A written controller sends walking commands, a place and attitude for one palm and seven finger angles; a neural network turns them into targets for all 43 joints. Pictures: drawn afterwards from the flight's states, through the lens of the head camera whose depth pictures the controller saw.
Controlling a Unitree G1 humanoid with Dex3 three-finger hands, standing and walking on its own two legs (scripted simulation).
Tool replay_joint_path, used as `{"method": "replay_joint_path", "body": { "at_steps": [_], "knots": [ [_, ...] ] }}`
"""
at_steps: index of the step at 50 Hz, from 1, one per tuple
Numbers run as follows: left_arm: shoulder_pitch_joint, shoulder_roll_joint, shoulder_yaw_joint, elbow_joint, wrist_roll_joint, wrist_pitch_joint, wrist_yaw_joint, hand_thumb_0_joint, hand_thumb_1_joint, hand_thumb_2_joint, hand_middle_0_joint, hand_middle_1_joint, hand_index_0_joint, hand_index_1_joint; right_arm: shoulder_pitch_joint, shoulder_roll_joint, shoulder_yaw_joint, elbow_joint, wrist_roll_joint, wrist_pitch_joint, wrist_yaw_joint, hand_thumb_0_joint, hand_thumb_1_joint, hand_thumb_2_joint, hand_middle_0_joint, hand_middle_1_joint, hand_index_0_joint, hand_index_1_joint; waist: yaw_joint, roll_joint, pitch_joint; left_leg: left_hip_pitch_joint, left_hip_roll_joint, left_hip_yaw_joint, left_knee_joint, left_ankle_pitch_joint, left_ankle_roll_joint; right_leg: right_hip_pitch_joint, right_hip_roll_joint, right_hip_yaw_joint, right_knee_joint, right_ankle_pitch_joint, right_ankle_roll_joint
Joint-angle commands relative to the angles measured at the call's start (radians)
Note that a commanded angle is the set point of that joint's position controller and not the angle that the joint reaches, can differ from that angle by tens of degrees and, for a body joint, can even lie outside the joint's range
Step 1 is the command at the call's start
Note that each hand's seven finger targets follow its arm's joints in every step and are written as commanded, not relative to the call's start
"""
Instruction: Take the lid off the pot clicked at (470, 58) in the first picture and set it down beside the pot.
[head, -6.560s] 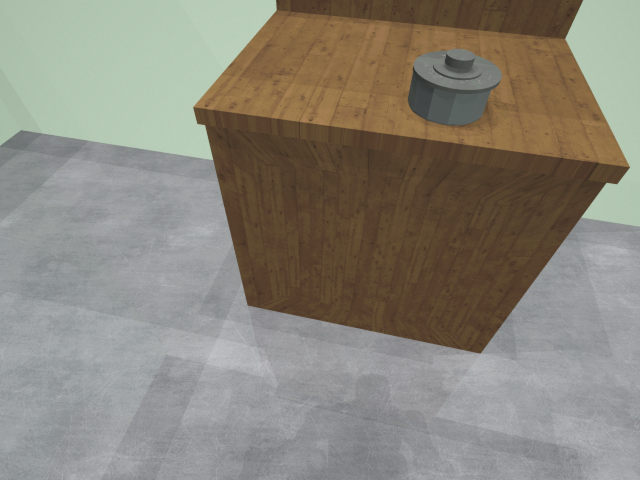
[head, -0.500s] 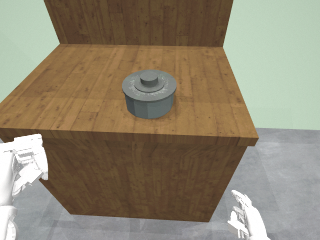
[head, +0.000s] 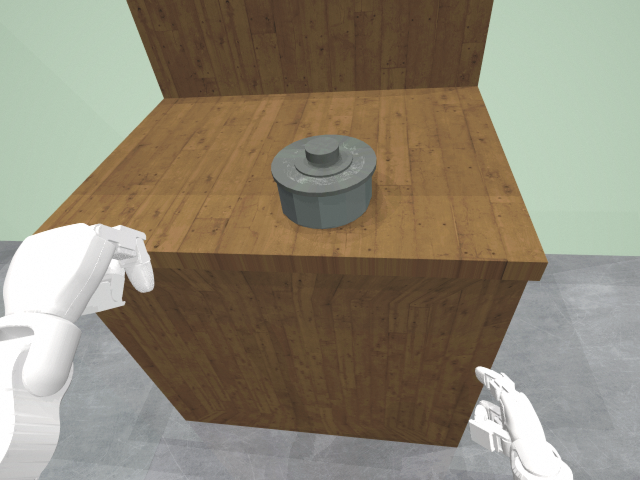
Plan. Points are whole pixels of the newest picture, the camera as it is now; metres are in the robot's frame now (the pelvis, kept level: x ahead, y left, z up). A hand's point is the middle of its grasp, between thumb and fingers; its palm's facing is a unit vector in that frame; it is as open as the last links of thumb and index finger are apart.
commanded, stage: reach forward and open the fingers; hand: left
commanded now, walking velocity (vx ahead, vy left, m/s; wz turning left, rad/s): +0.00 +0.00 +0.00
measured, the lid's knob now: (322, 150) +0.55 +0.10 +0.16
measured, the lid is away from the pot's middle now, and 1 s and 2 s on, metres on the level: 0.00 0.00 0.00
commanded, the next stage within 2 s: move the open hand above the knob in 0.72 s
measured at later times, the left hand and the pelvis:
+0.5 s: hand (137, 253) +0.27 +0.24 +0.20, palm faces -0.02 -0.05 -1.00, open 8.5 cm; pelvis -0.02 -0.01 +0.00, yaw +0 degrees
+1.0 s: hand (171, 206) +0.33 +0.23 +0.22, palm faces -0.01 -0.06 -1.00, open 9.9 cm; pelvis -0.01 +0.00 +0.00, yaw +0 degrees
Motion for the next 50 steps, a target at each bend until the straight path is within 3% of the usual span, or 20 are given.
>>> {"method": "replay_joint_path", "body": {
  "at_steps": [1, 4, 6, 12, 15, 17, 21, 22, 23, 27, 28, 29, 32, 33, 37, 39, 42, 43, 46, 50],
  "knots": [
    [-0.309, 0.263, 0.116, -0.154, 0.047, -0.010, -0.054, 0.000, 0.289, 1.320, -1.156, -0.790, -1.156, -0.790, -0.213, -0.085, -0.021, -0.177, -0.001, -0.077, -0.013, 0.000, -0.900, -0.900, 0.200, 0.300, 0.200, 0.300, -0.010, -0.044, -0.166, 0.189, -0.018, -0.002, -0.090, 0.081, 0.000, -0.079, 0.048, -0.001, -0.121, 0.100, -0.029],
    [-0.396, 0.273, 0.099, -0.055, 0.061, 0.000, -0.110, 0.000, 0.182, 1.383, -1.126, -0.684, -1.126, -0.684, -0.213, -0.084, -0.008, -0.165, 0.001, -0.074, -0.013, 0.000, -0.900, -0.900, 0.200, 0.300, 0.200, 0.300, -0.023, -0.072, -0.119, 0.163, -0.019, 0.005, -0.105, 0.047, -0.004, -0.096, 0.052, -0.007, -0.139, 0.060, -0.027],
    [-0.420, 0.296, 0.100, 0.000, 0.070, -0.005, -0.143, 0.000, 0.110, 1.425, -1.105, -0.613, -1.105, -0.613, -0.212, -0.087, -0.005, -0.164, -0.001, -0.069, -0.017, 0.000, -0.900, -0.900, 0.200, 0.300, 0.200, 0.300, -0.016, -0.064, -0.110, 0.157, -0.022, 0.010, -0.111, 0.031, -0.003, -0.098, 0.051, -0.004, -0.150, 0.043, -0.027],
    [-0.536, 0.312, 0.076, 0.013, 0.077, -0.026, -0.224, 0.000, -0.105, 1.551, -1.037, -0.400, -1.037, -0.400, -0.229, -0.080, -0.004, -0.186, 0.006, -0.086, -0.010, 0.000, -0.900, -0.900, 0.200, 0.300, 0.200, 0.300, -0.024, -0.019, -0.178, 0.186, -0.031, 0.018, -0.097, 0.038, 0.000, -0.096, 0.059, 0.008, -0.158, 0.038, -0.027],
    [-0.588, 0.352, 0.091, 0.087, 0.078, -0.045, -0.256, 0.000, -0.210, 1.614, -1.000, -0.294, -1.000, -0.294, -0.206, -0.092, -0.003, -0.178, -0.002, -0.081, -0.016, 0.000, -0.900, -0.900, 0.200, 0.300, 0.200, 0.300, -0.017, -0.090, -0.168, 0.177, -0.041, 0.024, -0.099, 0.044, 0.008, -0.094, 0.045, 0.000, -0.165, 0.046, -0.021],
    [-0.609, 0.346, 0.087, 0.055, 0.079, -0.047, -0.269, 0.000, -0.279, 1.656, -0.975, -0.223, -0.975, -0.223, -0.219, -0.088, -0.009, -0.190, 0.006, -0.089, -0.009, 0.000, -0.900, -0.900, 0.200, 0.300, 0.200, 0.300, -0.023, -0.028, -0.194, 0.192, -0.037, 0.022, -0.097, 0.054, 0.006, -0.093, 0.057, 0.008, -0.159, 0.053, -0.026],
    [-0.691, 0.363, 0.075, 0.162, 0.076, -0.068, -0.293, 0.000, -0.413, 1.740, -0.925, -0.081, -0.925, -0.081, -0.193, -0.100, -0.011, -0.179, 0.004, -0.085, -0.019, 0.000, -0.900, -0.900, 0.200, 0.300, 0.200, 0.300, -0.021, -0.097, -0.155, 0.171, -0.045, 0.024, -0.114, 0.007, 0.011, -0.112, 0.045, 0.000, -0.178, 0.001, -0.019],
    [-0.659, 0.361, 0.085, 0.152, 0.075, -0.061, -0.294, 0.000, -0.413, 1.740, -0.922, -0.081, -0.922, -0.081, -0.199, -0.098, -0.016, -0.190, 0.009, -0.091, -0.012, 0.000, -0.900, -0.900, 0.200, 0.300, 0.200, 0.300, -0.024, -0.060, -0.167, 0.178, -0.041, 0.021, -0.111, 0.016, 0.010, -0.110, 0.056, 0.008, -0.175, 0.012, -0.023],
    [-0.709, 0.364, 0.075, 0.159, 0.078, -0.069, -0.302, 0.000, -0.413, 1.740, -0.918, -0.081, -0.918, -0.081, -0.192, -0.101, -0.010, -0.184, 0.007, -0.090, -0.013, 0.000, -0.900, -0.900, 0.200, 0.300, 0.200, 0.300, -0.019, -0.096, -0.200, 0.176, -0.047, 0.024, -0.113, 0.025, 0.012, -0.087, 0.043, -0.001, -0.167, 0.016, -0.022],
    [-0.737, 0.344, 0.056, 0.162, 0.074, -0.070, -0.306, 0.000, -0.411, 1.740, -0.907, -0.081, -0.907, -0.081, -0.190, -0.100, -0.022, -0.190, 0.012, -0.101, -0.010, 0.000, -0.900, -0.900, 0.200, 0.300, 0.200, 0.300, -0.029, -0.047, -0.196, 0.197, -0.039, 0.011, -0.123, 0.014, 0.013, -0.108, 0.060, 0.002, -0.169, 0.008, -0.025],
    [-0.793, 0.365, 0.058, 0.163, 0.087, -0.075, -0.310, 0.000, -0.410, 1.740, -0.904, -0.081, -0.904, -0.081, -0.185, -0.104, -0.018, -0.183, 0.010, -0.099, -0.010, 0.000, -0.900, -0.900, 0.200, 0.300, 0.200, 0.300, -0.020, -0.066, -0.228, 0.196, -0.045, 0.017, -0.127, 0.028, 0.014, -0.085, 0.047, -0.001, -0.162, 0.014, -0.027],
    [-0.804, 0.370, 0.061, 0.191, 0.084, -0.076, -0.309, 0.000, -0.409, 1.740, -0.902, -0.081, -0.902, -0.081, -0.182, -0.103, -0.021, -0.179, 0.009, -0.096, -0.012, 0.000, -0.900, -0.900, 0.200, 0.300, 0.200, 0.300, -0.023, -0.076, -0.193, 0.188, -0.041, 0.018, -0.127, 0.019, 0.014, -0.105, 0.049, -0.002, -0.168, 0.005, -0.025],
    [-0.811, 0.354, 0.056, 0.208, 0.089, -0.065, -0.307, 0.000, -0.406, 1.740, -0.896, -0.081, -0.896, -0.081, -0.184, -0.105, -0.027, -0.183, 0.014, -0.094, -0.004, 0.000, -0.900, -0.900, 0.200, 0.300, 0.200, 0.300, -0.026, -0.046, -0.200, 0.186, -0.035, 0.008, -0.133, 0.011, 0.011, -0.109, 0.062, -0.003, -0.158, 0.005, -0.031],
    [-0.844, 0.359, 0.049, 0.220, 0.099, -0.065, -0.311, 0.000, -0.405, 1.740, -0.894, -0.081, -0.894, -0.081, -0.176, -0.106, -0.020, -0.178, 0.012, -0.091, -0.002, 0.000, -0.900, -0.900, 0.200, 0.300, 0.200, 0.300, -0.017, -0.072, -0.234, 0.184, -0.041, 0.012, -0.134, 0.027, 0.011, -0.087, 0.050, -0.007, -0.151, 0.014, -0.032],
    [-0.854, 0.333, 0.033, 0.230, 0.093, -0.049, -0.312, 0.000, -0.402, 1.740, -0.889, -0.081, -0.889, -0.081, -0.177, -0.107, -0.028, -0.185, 0.017, -0.085, 0.004, 0.000, -0.900, -0.900, 0.200, 0.300, 0.200, 0.300, -0.029, -0.054, -0.221, 0.189, -0.032, 0.004, -0.135, 0.019, 0.010, -0.107, 0.063, -0.007, -0.146, 0.021, -0.034],
    [-0.931, 0.350, 0.024, 0.263, 0.105, -0.048, -0.316, 0.000, -0.400, 1.740, -0.887, -0.081, -0.887, -0.081, -0.168, -0.109, -0.026, -0.174, 0.016, -0.078, 0.002, 0.000, -0.900, -0.900, 0.200, 0.300, 0.200, 0.300, -0.029, -0.086, -0.222, 0.177, -0.032, 0.006, -0.141, -0.006, 0.010, -0.109, 0.053, -0.010, -0.146, -0.006, -0.032],
    [-0.953, 0.308, -0.013, 0.266, 0.097, -0.037, -0.322, 0.000, -0.399, 1.740, -0.886, -0.081, -0.886, -0.081, -0.175, -0.106, -0.025, -0.185, 0.022, -0.077, 0.002, 0.000, -0.900, -0.900, 0.200, 0.300, 0.200, 0.300, -0.040, -0.058, -0.232, 0.184, -0.033, -0.001, -0.136, -0.016, 0.011, -0.119, 0.063, -0.008, -0.139, -0.002, -0.036],
    [-0.999, 0.290, -0.044, 0.288, 0.107, -0.035, -0.328, 0.000, -0.399, 1.740, -0.886, -0.081, -0.886, -0.081, -0.173, -0.103, -0.018, -0.178, 0.022, -0.077, 0.000, 0.000, -0.900, -0.900, 0.200, 0.300, 0.200, 0.300, -0.040, -0.098, -0.244, 0.182, -0.037, 0.003, -0.136, -0.012, 0.012, -0.114, 0.052, -0.011, -0.138, -0.002, -0.034],
    [-1.086, 0.250, -0.104, 0.298, 0.113, -0.024, -0.330, 0.000, -0.399, 1.740, -0.886, -0.081, -0.886, -0.081, -0.169, -0.104, -0.022, -0.171, 0.025, -0.073, -0.004, 0.000, -0.900, -0.900, 0.200, 0.300, 0.200, 0.300, -0.053, -0.075, -0.238, 0.190, -0.032, -0.005, -0.143, -0.043, 0.011, -0.135, 0.055, -0.011, -0.133, -0.010, -0.035],
    [-1.171, 0.260, -0.110, 0.304, 0.137, -0.005, -0.316, 0.000, -0.399, 1.740, -0.886, -0.081, -0.886, -0.081, -0.160, -0.105, -0.021, -0.156, 0.022, -0.075, 0.001, 0.000, -0.900, -0.900, 0.200, 0.300, 0.200, 0.300, -0.048, -0.053, -0.294, 0.208, -0.031, -0.021, -0.141, -0.005, 0.009, -0.115, 0.057, -0.010, -0.116, 0.024, -0.046]
  ]
}}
